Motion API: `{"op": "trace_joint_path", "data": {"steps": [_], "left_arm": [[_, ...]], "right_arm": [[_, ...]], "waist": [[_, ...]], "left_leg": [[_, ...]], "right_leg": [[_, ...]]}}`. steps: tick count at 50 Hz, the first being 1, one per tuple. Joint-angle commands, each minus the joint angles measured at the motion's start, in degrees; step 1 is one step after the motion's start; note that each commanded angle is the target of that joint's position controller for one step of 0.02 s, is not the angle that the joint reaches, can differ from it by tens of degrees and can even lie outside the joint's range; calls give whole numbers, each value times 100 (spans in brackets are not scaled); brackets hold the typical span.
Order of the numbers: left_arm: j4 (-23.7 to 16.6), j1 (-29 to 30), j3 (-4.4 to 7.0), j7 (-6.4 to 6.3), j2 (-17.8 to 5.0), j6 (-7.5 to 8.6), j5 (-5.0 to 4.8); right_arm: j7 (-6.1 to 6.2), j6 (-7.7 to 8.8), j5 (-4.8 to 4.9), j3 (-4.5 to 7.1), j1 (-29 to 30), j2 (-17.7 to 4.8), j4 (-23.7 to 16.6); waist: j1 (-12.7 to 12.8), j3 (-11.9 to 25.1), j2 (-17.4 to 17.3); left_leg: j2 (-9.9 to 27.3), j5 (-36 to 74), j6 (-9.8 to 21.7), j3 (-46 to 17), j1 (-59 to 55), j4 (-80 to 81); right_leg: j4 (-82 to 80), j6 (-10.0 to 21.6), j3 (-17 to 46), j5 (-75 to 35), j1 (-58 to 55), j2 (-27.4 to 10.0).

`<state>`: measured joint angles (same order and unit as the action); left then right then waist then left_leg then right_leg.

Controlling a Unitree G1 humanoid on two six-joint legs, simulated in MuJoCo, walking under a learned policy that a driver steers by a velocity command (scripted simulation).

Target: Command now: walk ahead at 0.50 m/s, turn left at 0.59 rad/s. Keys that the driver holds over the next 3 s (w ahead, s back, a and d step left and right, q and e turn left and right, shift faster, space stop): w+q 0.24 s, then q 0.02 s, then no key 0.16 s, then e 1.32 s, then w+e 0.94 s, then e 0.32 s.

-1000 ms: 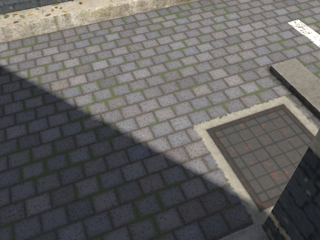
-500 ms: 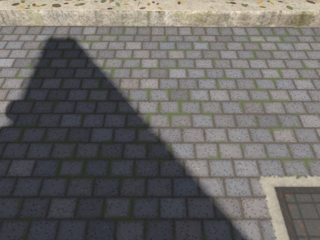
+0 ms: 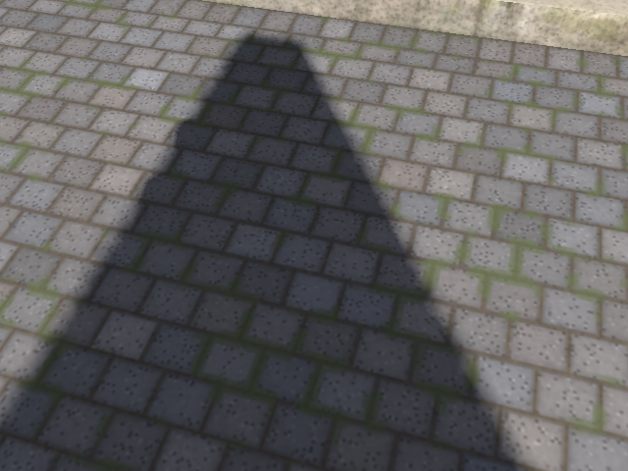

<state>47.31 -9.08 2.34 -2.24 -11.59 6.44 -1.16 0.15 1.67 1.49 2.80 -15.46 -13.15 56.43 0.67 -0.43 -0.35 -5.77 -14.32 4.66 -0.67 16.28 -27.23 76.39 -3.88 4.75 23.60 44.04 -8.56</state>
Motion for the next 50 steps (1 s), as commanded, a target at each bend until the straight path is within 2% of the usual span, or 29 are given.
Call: {"op": "trace_joint_path", "data": {"steps": [1,3,5,7,8,9,10,11,12,13,14,16,18,21,23,25,28,29,30,31,32,33,35,38,42,45,48,49,50], "left_arm": [[-74,-515,116,24,-356,70,211],[-115,-76,169,55,-469,44,42],[-250,297,251,2,-623,-19,-41],[-128,-89,385,42,-853,-35,-60],[-44,-840,478,47,-1023,-20,-45],[120,-1513,581,87,-1443,18,51],[278,-2106,673,185,-1905,50,183],[94,-1743,534,243,-1272,51,92],[35,-1223,430,226,-921,3,23],[4,-579,340,218,-787,-47,152],[19,-214,291,213,-624,-58,239],[186,-155,247,191,-450,-57,246],[354,-398,268,142,-526,2,224],[463,-338,295,23,-701,-45,111],[647,-543,318,1,-870,-113,16],[811,-726,314,11,-859,-175,-48],[917,-732,328,34,-912,-240,-147],[912,-801,329,33,-878,-248,-122],[813,-864,291,25,-645,-191,62],[743,-1208,143,36,-257,-160,98],[682,-1029,215,35,-497,-230,2],[575,-757,331,22,-815,-337,-101],[530,-539,407,-92,-813,-605,-49],[408,-543,430,-158,-610,-809,-3],[100,-193,339,39,-523,-883,-6],[-85,-98,362,189,-752,-924,3],[-36,-410,434,267,-884,-964,98],[-82,-465,538,250,-1287,-942,118],[-272,-466,652,191,-2027,-907,168]], "right_arm": [[207,264,-44,245,994,-942,-972],[217,286,27,302,513,-991,-811],[209,248,146,280,159,-630,-638],[232,221,92,240,-27,-387,-636],[173,245,79,216,125,-339,-716],[90,313,-1,105,-363,170,-806],[1,429,256,72,-1224,192,-934],[-1,411,325,243,-806,-473,-798],[35,323,211,300,90,-656,-1054],[98,205,52,307,540,-581,-1214],[126,136,-48,339,405,-506,-1192],[140,39,-1,336,-23,-216,-1066],[165,39,-69,299,167,-63,-1115],[72,28,-128,179,547,154,-1118],[5,43,-114,147,808,123,-1114],[-6,52,-111,154,1087,22,-1113],[11,150,-182,213,967,-164,-970],[71,170,-221,304,719,-464,-890],[177,167,-299,412,292,-915,-838],[238,87,-225,454,102,-1064,-812],[245,54,-226,368,-45,-759,-858],[252,48,-236,359,127,-726,-926],[284,42,-207,304,830,-584,-1086],[312,-28,-280,300,1189,-575,-1023],[363,-95,-175,344,1330,-765,-914],[388,-132,-82,378,1326,-949,-847],[381,-212,59,360,1226,-882,-728],[345,-281,-52,331,935,-664,-687],[363,-288,-225,285,1233,-476,-1034]], "waist": [[393,-119,-19],[150,150,-595],[62,28,-620],[336,209,-673],[838,400,-542],[762,951,940],[470,1999,2973],[586,1552,1720],[656,694,1115],[416,173,623],[121,200,605],[-217,318,810],[-252,393,545],[-260,773,546],[-153,824,769],[-41,675,805],[-171,540,704],[-189,725,587],[-161,1161,-79],[-193,1623,-1111],[-383,1788,-1164],[-363,1580,-941],[-111,1072,-580],[109,638,-708],[105,671,-834],[116,774,-912],[256,723,-515],[127,460,606],[47,236,2168]], "left_leg": [[814,1244,1013,-739,2470,1146],[1005,919,1001,-950,1684,1130],[953,111,770,-1275,1098,678],[954,-122,546,-1524,733,-85],[734,204,289,-1303,984,-1079],[161,-1260,-32,-795,2004,-3270],[-139,-2212,-105,-933,3279,-5258],[262,-1789,6,-1196,3833,-5871],[543,-1226,99,-822,4083,-5908],[757,-746,124,-702,3651,-5604],[890,-506,99,-858,2991,-5087],[814,-413,-20,-709,2283,-4577],[734,-117,-124,-648,2258,-3663],[751,734,-355,-290,1502,-1931],[621,1142,-467,2,918,-1260],[513,1201,-454,97,773,-723],[372,1761,-194,201,99,539],[690,2614,-50,-67,-631,645],[1574,5104,268,-684,-1969,77],[2704,5858,1157,-1517,-2948,-34],[3027,5235,1500,-1930,-2690,192],[2883,4291,1423,-1747,-2328,413],[2541,2695,1059,-1239,-1294,824],[2232,1881,923,-542,-134,1133],[2262,1786,844,-58,-108,1180],[2410,1738,640,33,-368,945],[2135,670,25,409,-106,122],[1659,-309,-427,928,646,-1161],[661,-2286,-902,1047,2384,-2653]], "right_leg": [[-3060,-149,-386,-2575,-2522,410],[-3754,-203,-367,-3429,-2735,663],[-4250,-113,-351,-3057,-2689,722],[-4135,78,-342,-2229,-3132,754],[-4087,244,-231,-1967,-3844,552],[-4198,674,1056,-2041,-5184,-489],[-5753,1891,4610,-63,-6323,-1878],[-6188,1870,4791,1844,-5859,-1775],[-6169,1602,3723,2012,-4954,-1492],[-6156,1504,2740,678,-3737,-1229],[-6054,1406,2060,-507,-3017,-972],[-6024,1333,919,-2617,-2616,-663],[-5958,1459,382,-4427,-2847,-707],[-5906,1381,-339,-5161,-3050,-605],[-5942,1404,-458,-4938,-3024,-426],[-5859,1411,-341,-4658,-3236,-419],[-5306,1233,-123,-4091,-3423,-255],[-4916,1021,-139,-3687,-3176,-48],[-3992,672,-414,-2187,-2240,366],[-2720,339,-638,431,-1028,779],[-1531,203,-289,1792,-635,757],[-831,201,-190,1664,-344,641],[-799,123,-108,942,-424,421],[-1264,60,-383,287,-1109,507],[-2590,171,-525,-331,-1750,521],[-3263,312,-646,-484,-2142,560],[-4629,724,-843,-1283,-3083,825],[-5496,1107,318,-2245,-3478,145],[-5918,2135,2402,-3534,-3904,-1251]]}}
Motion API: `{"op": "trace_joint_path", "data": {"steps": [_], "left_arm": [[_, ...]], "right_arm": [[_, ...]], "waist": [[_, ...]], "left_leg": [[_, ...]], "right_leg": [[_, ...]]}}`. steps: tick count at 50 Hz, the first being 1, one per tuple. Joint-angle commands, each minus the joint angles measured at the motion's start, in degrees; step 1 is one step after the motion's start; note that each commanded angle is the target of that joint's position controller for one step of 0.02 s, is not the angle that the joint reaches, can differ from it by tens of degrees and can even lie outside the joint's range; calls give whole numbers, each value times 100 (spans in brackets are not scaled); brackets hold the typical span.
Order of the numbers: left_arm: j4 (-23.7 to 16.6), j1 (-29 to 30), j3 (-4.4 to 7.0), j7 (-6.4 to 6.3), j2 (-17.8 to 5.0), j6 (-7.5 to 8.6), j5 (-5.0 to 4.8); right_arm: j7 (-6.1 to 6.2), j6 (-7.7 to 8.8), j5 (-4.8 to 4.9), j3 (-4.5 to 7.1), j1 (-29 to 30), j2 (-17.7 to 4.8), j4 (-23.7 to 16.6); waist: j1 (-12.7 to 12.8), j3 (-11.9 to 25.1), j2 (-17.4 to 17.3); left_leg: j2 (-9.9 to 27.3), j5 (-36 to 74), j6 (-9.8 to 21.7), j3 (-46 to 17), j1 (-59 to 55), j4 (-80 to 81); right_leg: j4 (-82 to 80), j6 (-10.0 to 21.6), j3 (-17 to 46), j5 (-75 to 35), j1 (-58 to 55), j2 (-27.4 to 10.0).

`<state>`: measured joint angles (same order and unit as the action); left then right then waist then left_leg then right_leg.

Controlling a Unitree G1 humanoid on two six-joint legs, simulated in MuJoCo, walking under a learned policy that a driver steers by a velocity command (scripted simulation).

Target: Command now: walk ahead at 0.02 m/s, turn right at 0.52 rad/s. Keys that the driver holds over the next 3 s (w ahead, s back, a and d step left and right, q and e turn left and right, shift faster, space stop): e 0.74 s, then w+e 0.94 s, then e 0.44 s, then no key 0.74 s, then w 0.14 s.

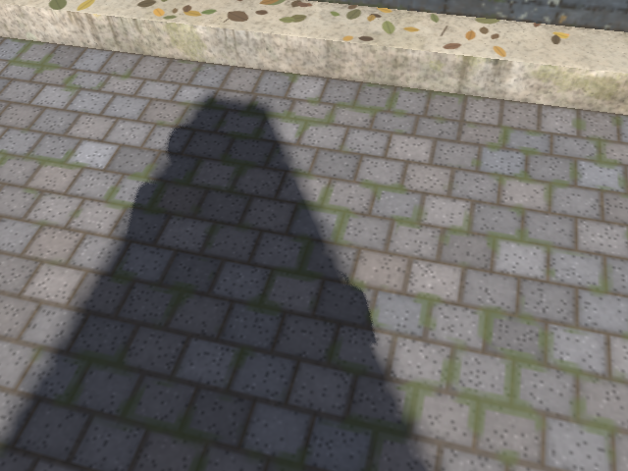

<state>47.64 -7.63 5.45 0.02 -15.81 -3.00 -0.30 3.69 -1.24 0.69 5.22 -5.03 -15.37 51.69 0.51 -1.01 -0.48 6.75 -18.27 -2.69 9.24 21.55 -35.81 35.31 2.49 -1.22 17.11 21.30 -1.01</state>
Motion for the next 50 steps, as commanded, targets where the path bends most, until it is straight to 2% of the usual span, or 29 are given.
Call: {"op": "trace_joint_path", "data": {"steps": [1,2,3,4,5,8,15,18,20,22,24,25,26,27,28,29,30,32,34,37,39,41,43,45,46,47,48,49,50], "left_arm": [[-351,-829,287,19,-1451,192,297],[-417,-550,256,21,-1323,318,282],[-543,-111,236,-53,-1169,377,77],[-609,118,158,-113,-940,362,-68],[-630,139,104,-168,-846,337,-99],[-617,-136,72,-236,-828,309,-78],[-660,-114,149,-241,-1040,306,-96],[-715,-42,163,-225,-1069,270,-77],[-777,-14,169,-225,-1064,221,-26],[-873,99,161,-239,-1087,169,-54],[-993,259,119,-270,-1016,100,-130],[-1029,89,50,-269,-763,87,-120],[-1099,-359,-1,-234,-495,141,-137],[-1083,-317,150,-197,-1068,214,-53],[-976,-352,274,-176,-1385,210,-88],[-886,-386,293,-186,-1313,151,-94],[-845,-417,270,-199,-1166,77,-81],[-956,-347,198,-152,-909,18,-111],[-1167,-21,133,-136,-777,34,-158],[-1373,175,73,-113,-705,41,-116],[-1466,241,20,-57,-651,43,-116],[-1559,310,-7,11,-647,57,-119],[-1594,316,-2,80,-684,90,-119],[-1563,198,11,130,-685,131,-122],[-1468,-38,23,150,-657,151,-125],[-1271,-454,55,154,-659,171,-125],[-1024,-1099,177,117,-865,187,-153],[-860,-1940,361,44,-1384,220,-184],[-1083,-1951,400,102,-1990,394,-125]], "right_arm": [[14,42,-159,87,799,-441,-701],[17,46,-41,133,749,-539,-686],[81,44,23,193,508,-631,-545],[136,35,-22,229,394,-721,-438],[145,38,-69,237,356,-674,-421],[101,88,-37,210,292,-504,-398],[10,117,4,181,522,-525,-496],[-55,177,29,170,458,-594,-499],[-166,275,11,135,400,-596,-523],[-254,350,38,127,173,-632,-475],[-310,375,34,167,-324,-747,-327],[-283,337,-48,241,-433,-1060,-314],[-218,253,-169,290,-226,-1492,-399],[-239,258,-300,239,-183,-1252,-506],[-220,265,-256,160,111,-982,-648],[-198,243,-164,115,348,-802,-698],[-173,230,-74,69,394,-691,-738],[-124,183,-73,36,256,-740,-706],[-74,134,-116,52,-26,-838,-654],[-63,101,-112,98,-213,-1037,-645],[-114,106,-62,143,-278,-1166,-674],[-181,153,-5,176,-296,-1285,-695],[-268,222,38,198,-325,-1349,-719],[-360,282,121,219,-352,-1402,-702],[-395,291,176,216,-274,-1396,-704],[-413,297,205,192,-207,-1310,-701],[-428,318,157,110,-254,-1053,-684],[-450,358,-28,-31,-29,-626,-851],[-440,511,-116,-89,415,-460,-1367]], "waist": [[425,635,1504],[216,616,1113],[26,558,804],[-28,563,726],[-66,630,748],[-26,784,684],[98,537,936],[96,570,971],[79,705,989],[-50,788,950],[-330,815,816],[-215,944,145],[228,873,-1444],[60,862,-1331],[148,712,-822],[214,544,-643],[169,430,-639],[84,272,-703],[-128,228,-789],[-283,357,-838],[-385,422,-850],[-416,246,-973],[-403,75,-944],[-300,5,-852],[-122,28,-771],[92,100,-667],[339,358,-324],[664,561,993],[559,567,1974]], "left_leg": [[-709,-2054,-35,-991,1966,-2781],[-619,-1529,105,-1249,2054,-3054],[-513,-928,174,-1362,2042,-2937],[-479,-556,176,-1405,2017,-2835],[-535,-291,159,-1398,1835,-2868],[-700,85,22,-1435,1698,-2473],[-843,146,-132,-1577,1093,-827],[-909,-51,-132,-1605,699,-482],[-931,-202,-77,-1612,452,-215],[-974,-66,-7,-1539,17,389],[-779,1082,146,-1449,-1028,1632],[67,1674,452,-2065,-1839,1729],[1175,3412,1290,-3347,-2375,1643],[1848,3663,1967,-3877,-2013,1755],[1581,3388,1860,-3295,-1802,1716],[1124,2967,1549,-2726,-1678,1663],[887,2716,1397,-2394,-1674,1653],[716,2835,1420,-1929,-1551,1733],[726,2817,1493,-1735,-1886,1815],[945,2942,1589,-1592,-2246,1825],[995,1664,1542,-1457,-2095,2074],[1021,327,1477,-1420,-1773,2353],[1071,-217,1401,-1339,-1568,2432],[1141,-300,1314,-1241,-1473,2319],[1100,-315,1223,-1092,-1332,2120],[982,-286,1101,-866,-1026,1727],[723,-63,894,-499,-505,848],[184,-525,429,112,777,-1398],[-830,-1776,195,-474,2930,-2825]], "right_leg": [[-1977,1937,3302,-2513,-1451,-2109],[-1933,1664,2778,-2319,-1428,-1791],[-1854,1183,2319,-1984,-1380,-1482],[-1776,908,2123,-1916,-1392,-1337],[-1735,832,2005,-2170,-1322,-1231],[-1675,853,1989,-2302,-1564,-1109],[-1752,857,2497,-1137,-1359,-893],[-1651,916,2782,-1460,-1284,-862],[-1394,977,2963,-2100,-1406,-824],[-1195,900,3094,-2677,-1441,-735],[-876,542,2933,-2308,-1017,-374],[-136,249,2478,-947,-277,58],[913,-80,1435,1643,1012,1129],[2216,-326,1283,2094,1368,809],[2815,-416,1222,1650,1336,555],[3031,-508,1119,1251,1362,477],[3283,-603,1070,951,1482,453],[3445,-728,799,633,1513,405],[2930,-802,584,437,1706,261],[2194,-860,438,427,1557,4],[1682,-775,226,359,1207,-156],[1221,-620,21,400,871,-217],[746,-414,-164,473,556,-191],[180,-193,-291,451,152,-143],[-289,-73,-420,199,-270,-64],[-717,40,-594,-44,-929,107],[-885,213,-529,-29,-1946,256],[-1358,651,1153,-16,-3063,-780],[-2160,1787,4259,850,-3581,-1990]]}}
Over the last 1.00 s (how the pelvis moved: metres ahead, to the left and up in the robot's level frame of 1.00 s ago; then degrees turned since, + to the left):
0.34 -0.07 -0.01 -1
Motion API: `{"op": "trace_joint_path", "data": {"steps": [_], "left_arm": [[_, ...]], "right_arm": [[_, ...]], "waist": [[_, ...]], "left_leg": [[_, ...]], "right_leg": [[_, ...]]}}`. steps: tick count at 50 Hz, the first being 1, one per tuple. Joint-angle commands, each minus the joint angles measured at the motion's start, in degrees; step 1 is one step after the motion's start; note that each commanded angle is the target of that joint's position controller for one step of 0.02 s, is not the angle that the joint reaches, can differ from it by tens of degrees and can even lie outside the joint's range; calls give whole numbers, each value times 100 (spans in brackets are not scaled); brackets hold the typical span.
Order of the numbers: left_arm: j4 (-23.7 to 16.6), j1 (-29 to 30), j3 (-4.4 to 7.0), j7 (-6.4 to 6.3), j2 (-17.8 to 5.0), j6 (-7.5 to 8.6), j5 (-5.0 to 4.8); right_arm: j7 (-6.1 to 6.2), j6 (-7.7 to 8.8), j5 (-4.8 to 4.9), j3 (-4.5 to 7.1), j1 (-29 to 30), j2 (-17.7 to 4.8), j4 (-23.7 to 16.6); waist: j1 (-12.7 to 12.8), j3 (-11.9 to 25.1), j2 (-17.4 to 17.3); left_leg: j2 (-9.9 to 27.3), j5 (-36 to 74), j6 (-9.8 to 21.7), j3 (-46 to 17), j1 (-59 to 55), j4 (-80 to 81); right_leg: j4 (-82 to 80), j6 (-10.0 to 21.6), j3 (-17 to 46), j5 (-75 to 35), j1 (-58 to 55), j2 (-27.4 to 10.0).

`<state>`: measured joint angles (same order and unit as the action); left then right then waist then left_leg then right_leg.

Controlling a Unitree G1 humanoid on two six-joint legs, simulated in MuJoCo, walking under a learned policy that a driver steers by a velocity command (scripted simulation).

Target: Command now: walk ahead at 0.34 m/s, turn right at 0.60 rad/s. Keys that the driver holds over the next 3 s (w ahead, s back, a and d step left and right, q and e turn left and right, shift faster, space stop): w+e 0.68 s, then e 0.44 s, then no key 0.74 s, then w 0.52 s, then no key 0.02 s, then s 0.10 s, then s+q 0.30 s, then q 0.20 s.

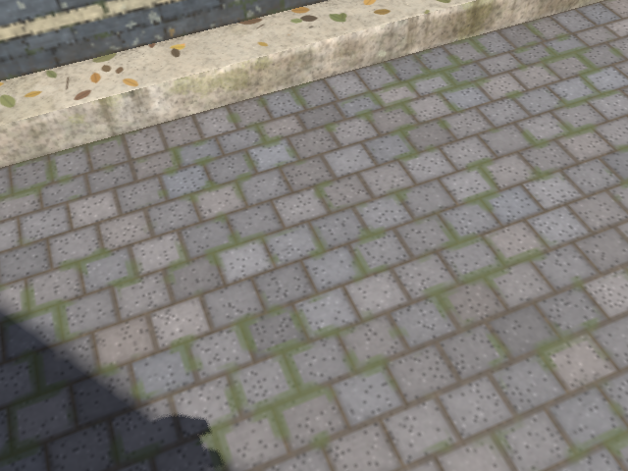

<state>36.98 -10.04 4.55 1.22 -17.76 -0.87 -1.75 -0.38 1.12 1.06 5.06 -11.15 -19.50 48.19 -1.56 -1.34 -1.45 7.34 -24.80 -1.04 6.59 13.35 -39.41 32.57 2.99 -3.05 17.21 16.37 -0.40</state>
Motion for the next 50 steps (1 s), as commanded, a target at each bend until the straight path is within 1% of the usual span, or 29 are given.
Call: {"op": "trace_joint_path", "data": {"steps": [1,2,4,6,9,12,15,18,20,21,22,23,24,25,26,27,29,31,33,36,40,42,44,45,46,47,48,49,50], "left_arm": [[-51,-1613,355,43,-1271,348,58],[-69,-1349,235,38,-945,447,73],[-164,-855,135,-17,-717,460,52],[-233,-818,116,-107,-758,450,103],[-176,-975,162,-222,-874,447,59],[-43,-1236,195,-266,-940,440,35],[122,-1457,199,-272,-920,433,-25],[169,-1375,234,-307,-947,363,-12],[92,-1194,179,-296,-808,302,56],[-83,-1046,70,-274,-573,289,133],[-219,-1900,-105,-260,94,344,52],[-136,-2012,-64,-257,-353,386,-113],[-145,-1427,69,-245,-809,373,-172],[-226,-994,74,-253,-874,357,-83],[-296,-709,79,-239,-796,356,21],[-306,-727,92,-209,-703,323,27],[-301,-836,43,-170,-442,234,-28],[-418,-610,-3,-168,-305,175,8],[-477,-429,-24,-146,-286,183,55],[-534,-6,-59,-38,-224,258,71],[-737,556,-40,148,-200,297,77],[-778,381,76,206,-427,264,107],[-529,-709,324,176,-827,246,143],[-433,-1271,469,51,-1177,218,143],[-596,-995,491,-75,-1758,166,170],[-922,-932,395,9,-1613,255,259],[-933,-776,326,70,-1266,288,233],[-846,-530,275,66,-1111,301,126],[-847,-328,225,31,-945,285,79]], "right_arm": [[-76,416,35,27,1247,-520,-1050],[-145,507,135,72,1131,-681,-1023],[-157,572,-76,116,919,-749,-798],[-194,571,-145,96,891,-608,-762],[-193,538,-131,-17,1235,-299,-884],[-237,542,-76,-114,1779,-141,-1093],[-259,565,-24,-97,1949,-259,-1254],[-258,625,-31,-13,1607,-471,-1234],[-174,646,-48,155,586,-753,-1027],[-120,637,-151,222,-403,-976,-935],[-97,584,-255,328,-1088,-1423,-795],[-136,586,-162,197,-941,-942,-830],[-83,539,-101,94,-564,-554,-889],[-41,482,-115,47,-282,-409,-901],[-25,452,-155,15,-114,-299,-845],[-2,473,-212,-17,-10,-215,-819],[11,535,-165,5,71,-222,-747],[7,594,-124,53,62,-358,-645],[9,598,-137,100,6,-506,-570],[37,519,-139,93,154,-579,-545],[94,343,-27,134,-135,-829,-429],[124,263,100,191,-103,-989,-453],[155,179,190,192,0,-950,-519],[141,195,66,110,-225,-721,-567],[60,224,-357,-111,-896,35,-737],[-1,280,-210,-153,-1027,-366,-750],[-9,259,-16,-40,-257,-764,-838],[38,223,-5,-67,33,-684,-965],[109,171,-90,-81,86,-621,-904]], "waist": [[870,457,1306],[648,112,1268],[353,-143,788],[249,-59,753],[302,-77,604],[515,-235,773],[532,-325,813],[334,-205,997],[-197,481,1057],[-650,1412,810],[-314,2545,-1030],[-279,2532,-1490],[-349,1456,-946],[-279,879,-442],[-166,454,-241],[3,317,-340],[137,174,-444],[164,-37,-299],[141,-68,-173],[59,-247,-103],[-158,-128,-250],[19,69,-389],[651,631,-259],[896,968,275],[113,1407,1976],[364,2895,1558],[636,2528,679],[471,1771,489],[320,1296,227]], "left_leg": [[-538,-918,119,-946,4095,-3022],[-324,-322,266,-1010,4090,-2878],[-118,590,230,-966,3581,-2149],[-253,1256,90,-835,3105,-1671],[-501,2105,-108,-738,2720,-521],[-746,2741,-149,-659,2143,463],[-774,2825,-52,-841,1904,917],[-780,2357,127,-894,1520,1081],[-894,2222,405,-659,15,1269],[-200,1992,748,-1297,-1733,991],[1375,576,1646,-4054,-3988,1356],[1705,-509,1736,-5410,-3849,2229],[1499,-795,1487,-4467,-2992,2364],[1300,-175,1317,-3591,-2124,2375],[1065,487,1259,-2994,-1331,2507],[892,872,1204,-2535,-852,2653],[813,1232,1262,-1955,-434,2962],[902,1625,1363,-1551,-289,3180],[932,1970,1402,-1163,-439,3264],[608,3089,1178,-243,-464,3097],[593,4265,884,260,-949,2544],[689,5110,764,309,-1309,1937],[500,5511,512,487,-1192,323],[183,4127,175,565,-295,-1129],[-623,-1442,-208,403,1810,-3275],[-993,-1738,-253,-961,2358,-4418],[-719,-1053,-157,-1244,2557,-4396],[-564,-539,-109,-1161,2762,-3953],[-382,-253,-124,-1180,2644,-3576]], "right_leg": [[-2151,1904,4422,1130,-2882,-2182],[-2124,1670,3810,877,-2611,-1958],[-2089,1252,2748,-227,-2023,-1437],[-2157,1126,2274,-1330,-1739,-1176],[-2127,991,1745,-1839,-1369,-891],[-2125,857,1652,-1554,-860,-769],[-1974,783,1991,-1444,-967,-956],[-1569,640,2252,-2082,-1376,-1145],[-340,400,2035,-3554,-1259,-743],[1133,194,1879,-2874,-411,-385],[3417,-227,1438,439,1705,490],[4348,-267,1601,1567,2426,336],[4583,-283,1432,1139,2800,1],[4443,-266,1157,711,2679,-274],[4156,-242,1084,462,2482,-457],[3964,-208,1098,291,2189,-622],[3714,-206,998,227,1977,-732],[3349,-268,963,55,2220,-810],[2954,-346,950,-469,2425,-835],[1815,-361,641,-1465,2166,-710],[609,-251,120,-1864,1597,-382],[324,-56,-39,-1392,1268,-135],[-288,272,-209,-1602,-93,310],[-491,518,282,-3066,-1318,84],[253,1323,2374,-6020,-2989,-1430],[-475,2223,4384,-4743,-3488,-2294],[-808,1921,3765,-3844,-3094,-1926],[-914,1627,3220,-3220,-2373,-1638],[-1020,1422,2890,-2932,-1638,-1411]]}}
Over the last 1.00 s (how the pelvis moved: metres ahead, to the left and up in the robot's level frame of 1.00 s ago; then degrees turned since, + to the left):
0.04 -0.04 0.00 -35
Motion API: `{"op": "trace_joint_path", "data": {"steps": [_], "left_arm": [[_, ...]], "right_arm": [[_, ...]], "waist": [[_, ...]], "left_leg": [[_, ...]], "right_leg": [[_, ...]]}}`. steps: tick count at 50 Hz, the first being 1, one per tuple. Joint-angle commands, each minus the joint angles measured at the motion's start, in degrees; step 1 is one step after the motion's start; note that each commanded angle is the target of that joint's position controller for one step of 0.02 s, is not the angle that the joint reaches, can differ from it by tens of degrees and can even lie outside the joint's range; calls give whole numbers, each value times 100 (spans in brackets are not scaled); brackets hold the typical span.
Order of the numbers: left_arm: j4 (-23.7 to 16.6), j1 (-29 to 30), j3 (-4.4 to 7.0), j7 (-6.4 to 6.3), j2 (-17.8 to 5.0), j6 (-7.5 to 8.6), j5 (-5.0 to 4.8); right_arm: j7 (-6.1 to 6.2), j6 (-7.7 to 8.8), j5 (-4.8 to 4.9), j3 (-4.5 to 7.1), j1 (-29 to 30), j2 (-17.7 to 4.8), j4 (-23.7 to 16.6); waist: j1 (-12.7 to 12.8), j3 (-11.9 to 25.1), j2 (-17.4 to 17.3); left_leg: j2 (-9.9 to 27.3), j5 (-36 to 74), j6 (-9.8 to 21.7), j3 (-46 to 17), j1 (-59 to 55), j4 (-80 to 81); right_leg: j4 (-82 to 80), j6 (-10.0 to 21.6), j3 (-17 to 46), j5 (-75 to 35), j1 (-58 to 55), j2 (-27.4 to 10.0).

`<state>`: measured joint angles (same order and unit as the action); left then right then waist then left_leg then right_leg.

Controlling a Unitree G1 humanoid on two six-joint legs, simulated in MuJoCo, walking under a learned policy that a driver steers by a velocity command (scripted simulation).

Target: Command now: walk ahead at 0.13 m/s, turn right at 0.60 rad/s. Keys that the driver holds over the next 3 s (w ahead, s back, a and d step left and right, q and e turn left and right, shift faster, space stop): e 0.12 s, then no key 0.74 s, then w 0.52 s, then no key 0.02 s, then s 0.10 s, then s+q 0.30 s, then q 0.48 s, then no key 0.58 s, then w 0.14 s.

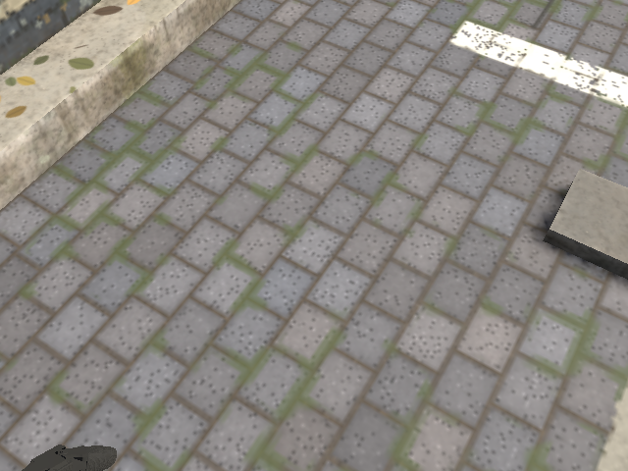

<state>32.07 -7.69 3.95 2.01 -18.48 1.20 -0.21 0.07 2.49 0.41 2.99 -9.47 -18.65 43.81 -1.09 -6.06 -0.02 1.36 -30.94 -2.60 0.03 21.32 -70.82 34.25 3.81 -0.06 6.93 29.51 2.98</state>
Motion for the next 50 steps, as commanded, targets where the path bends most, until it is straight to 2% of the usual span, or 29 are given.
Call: {"op": "trace_joint_path", "data": {"steps": [1,2,3,6,9,13,15,16,17,18,19,20,21,23,25,27,28,29,30,31,32,33,34,37,43,44,46,48,50], "left_arm": [[-370,-361,260,-94,-828,55,-35],[-394,-221,254,-123,-835,36,43],[-388,-120,263,-147,-847,37,84],[-290,-182,308,-259,-940,-6,47],[-269,-62,271,-341,-852,-116,23],[-157,-132,190,-297,-694,-189,75],[-121,-81,119,-269,-567,-211,61],[-74,-131,63,-265,-432,-219,47],[5,-407,-1,-270,-226,-203,86],[61,-882,-37,-270,-72,-175,161],[-91,-566,46,-290,-355,-125,115],[-63,-292,141,-323,-670,-133,75],[-20,-189,178,-337,-671,-171,39],[116,-315,131,-353,-398,-286,74],[182,-274,-5,-316,-7,-283,39],[293,-325,-18,-298,60,-258,-10],[361,-379,-12,-287,20,-256,1],[354,-329,6,-285,-121,-263,41],[284,-278,43,-314,-384,-276,89],[366,-231,115,-324,-628,-297,81],[384,-289,91,-288,-372,-292,90],[419,-288,40,-271,-208,-276,124],[451,-255,31,-274,-205,-256,143],[543,-313,11,-300,-184,-179,118],[689,-393,-27,-354,-124,-133,103],[756,-504,-31,-367,-112,-140,97],[814,-657,25,-387,-264,-170,47],[788,-763,41,-386,-342,-120,12],[868,-992,69,-359,-452,-9,-41]], "right_arm": [[101,-35,-50,139,-109,-745,-476],[107,-101,-55,149,-172,-757,-453],[119,-135,-78,130,-263,-668,-411],[173,-182,-120,55,-145,-446,-412],[160,-258,-72,26,-50,-392,-397],[110,-255,-50,29,203,-366,-544],[53,-192,-69,33,92,-285,-560],[18,-156,-106,29,-34,-223,-540],[8,-126,-219,60,-79,-422,-593],[35,-135,-304,126,32,-857,-713],[28,-134,-368,102,124,-719,-619],[34,-99,-329,57,289,-540,-703],[53,-84,-246,64,348,-519,-673],[76,-79,-113,55,434,-509,-654],[64,-142,-92,30,373,-388,-591],[49,-206,-53,13,193,-329,-519],[38,-214,-21,4,88,-303,-487],[22,-182,-16,-10,-80,-261,-457],[-15,-113,-83,-41,-166,-206,-471],[-68,-44,-137,-30,-402,-238,-471],[-82,-25,-163,-35,-131,-287,-440],[-87,-34,-151,-35,82,-268,-477],[-70,-59,-139,-53,160,-184,-478],[-19,-136,-123,-51,95,-164,-464],[48,-168,-113,-40,41,-122,-318],[59,-177,-115,-46,-44,-92,-257],[85,-184,-55,-12,-87,-144,-198],[95,-83,-2,-7,-50,-96,-233],[47,106,60,-10,-73,45,-258]], "waist": [[89,1542,186],[-42,1460,295],[-122,1461,353],[-81,1602,377],[-5,1664,545],[176,1387,833],[75,1309,870],[-19,1256,835],[67,1217,483],[446,1204,-822],[351,987,-1578],[210,850,-1193],[186,809,-1018],[217,830,-872],[175,882,-887],[159,1048,-1000],[172,1084,-1002],[105,1116,-900],[1,1209,-507],[-260,1198,141],[-8,1161,155],[47,1013,113],[38,903,134],[9,735,284],[17,598,169],[29,709,171],[95,443,282],[170,23,523],[190,-60,936]], "left_leg": [[280,529,36,-560,1495,-119],[256,601,35,-522,1135,120],[193,643,-2,-444,932,416],[30,847,-163,-415,751,1263],[20,1355,-219,-393,478,1844],[-21,1335,-113,-295,151,2580],[-65,1576,48,-166,-283,3448],[-56,2072,170,-110,-718,4191],[443,2558,369,-594,-1095,4636],[1514,3640,881,-1673,-1305,4926],[2048,3358,1667,-2526,-568,5334],[1854,3025,1727,-2397,-466,5384],[1630,3008,1572,-2104,-578,5299],[1375,3452,1380,-1634,-790,5103],[1008,3971,1222,-1106,-886,4900],[859,4206,1171,-926,-1155,4648],[791,4049,1073,-886,-1166,4587],[753,3682,890,-929,-1083,4586],[647,3175,651,-838,-827,4490],[303,2571,444,-483,-708,4540],[184,2207,297,-272,-864,4424],[151,2121,257,-211,-836,4352],[156,2162,269,-186,-813,4312],[133,2268,285,-159,-825,4253],[108,2173,219,-139,-847,4263],[29,1686,218,-50,-866,4242],[-191,247,293,153,-472,4004],[-241,-240,383,210,40,3676],[-317,206,449,340,272,3062]], "right_leg": [[-1317,1277,2385,-1874,-2274,-1624],[-1425,1225,2245,-1899,-1796,-1501],[-1430,1209,2085,-2149,-1540,-1411],[-1331,1185,1900,-2396,-1374,-1251],[-1335,1012,1821,-1225,-1191,-1134],[-1253,876,2035,-79,-1052,-1102],[-990,736,2098,-13,-1056,-1054],[-836,543,2032,118,-942,-904],[-473,199,1826,649,-750,-592],[559,-210,1073,2083,-377,155],[929,-443,726,2521,-352,124],[1429,-563,820,2432,-466,-71],[1626,-642,756,2285,-378,-78],[1668,-815,711,2119,-454,-261],[816,-856,420,1924,-897,-283],[-341,-833,207,1141,-1366,-220],[-994,-773,171,475,-1707,-200],[-1213,-677,363,3,-2014,-324],[-1026,-546,697,-941,-2369,-668],[-587,-316,710,-780,-2266,-684],[-607,-226,652,-190,-1966,-590],[-709,-238,682,47,-1812,-579],[-764,-279,691,88,-1700,-566],[-784,-328,693,43,-1533,-553],[-802,-349,693,276,-1422,-512],[-844,-322,657,803,-1471,-467],[-978,-96,754,2608,-1248,-435],[-1346,200,1267,3731,-989,-748],[-1776,550,2119,4165,-1117,-1276]]}}
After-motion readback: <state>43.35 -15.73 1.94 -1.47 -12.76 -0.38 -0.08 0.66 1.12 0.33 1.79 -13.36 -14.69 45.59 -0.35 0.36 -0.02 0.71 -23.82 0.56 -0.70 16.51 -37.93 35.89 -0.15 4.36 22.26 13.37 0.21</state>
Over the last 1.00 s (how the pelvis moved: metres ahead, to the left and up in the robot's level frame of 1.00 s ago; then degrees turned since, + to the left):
0.46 -0.14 -0.01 -36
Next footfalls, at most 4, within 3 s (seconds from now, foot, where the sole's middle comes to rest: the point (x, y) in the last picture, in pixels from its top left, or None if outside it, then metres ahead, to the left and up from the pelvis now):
0.34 left None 0.16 0.16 -0.76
0.60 right None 0.09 -0.10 -0.76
1.46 right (411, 454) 0.41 -0.15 -0.76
1.96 left None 0.34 0.10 -0.76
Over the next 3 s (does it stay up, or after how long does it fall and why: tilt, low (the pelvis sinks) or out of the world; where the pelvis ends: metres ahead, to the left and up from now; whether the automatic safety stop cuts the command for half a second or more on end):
stays up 0.28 -0.01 0.02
